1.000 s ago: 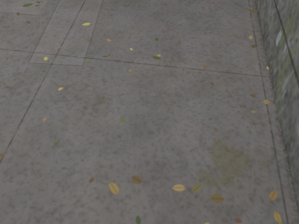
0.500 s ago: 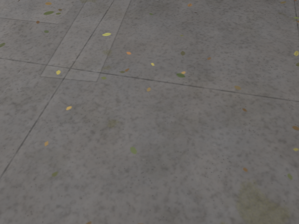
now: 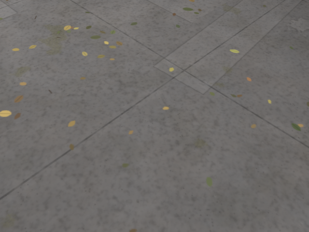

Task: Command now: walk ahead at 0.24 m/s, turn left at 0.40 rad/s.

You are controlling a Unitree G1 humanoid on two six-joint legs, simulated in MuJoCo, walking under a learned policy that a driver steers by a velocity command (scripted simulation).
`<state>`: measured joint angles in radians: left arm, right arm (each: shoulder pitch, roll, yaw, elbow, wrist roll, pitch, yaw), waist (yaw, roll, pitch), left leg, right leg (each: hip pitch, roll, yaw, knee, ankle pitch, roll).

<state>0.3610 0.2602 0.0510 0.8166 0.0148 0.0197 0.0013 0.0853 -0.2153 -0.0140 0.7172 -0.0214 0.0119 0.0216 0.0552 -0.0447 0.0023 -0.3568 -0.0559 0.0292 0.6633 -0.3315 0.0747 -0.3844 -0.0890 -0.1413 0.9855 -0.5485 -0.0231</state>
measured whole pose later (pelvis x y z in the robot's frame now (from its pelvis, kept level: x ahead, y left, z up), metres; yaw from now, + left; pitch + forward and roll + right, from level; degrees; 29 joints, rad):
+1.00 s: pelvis +0.16 +0.00 +0.02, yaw -24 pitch +1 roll -1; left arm 0.23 0.31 0.10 0.80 0.03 0.04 -0.02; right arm 0.19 -0.25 -0.03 0.81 -0.02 0.01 -0.04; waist 0.02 -0.06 0.04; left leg -0.25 -0.03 0.01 0.46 -0.22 0.05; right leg -0.49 0.12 0.12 0.97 -0.41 0.00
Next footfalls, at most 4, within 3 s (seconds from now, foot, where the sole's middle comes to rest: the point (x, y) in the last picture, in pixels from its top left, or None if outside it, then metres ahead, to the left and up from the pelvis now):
0.32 right None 0.21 -0.13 -0.76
0.88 left None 0.24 0.06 -0.76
1.40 right None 0.10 -0.09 -0.76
1.90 left None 0.24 0.05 -0.76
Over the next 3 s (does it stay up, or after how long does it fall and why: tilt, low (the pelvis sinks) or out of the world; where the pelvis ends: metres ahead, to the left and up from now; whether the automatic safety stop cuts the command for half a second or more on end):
stays up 0.16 0.02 0.02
